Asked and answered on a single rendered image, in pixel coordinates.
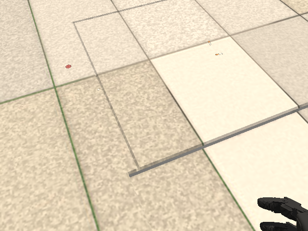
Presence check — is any right robot hand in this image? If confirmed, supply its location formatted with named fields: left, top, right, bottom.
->
left=257, top=196, right=308, bottom=231

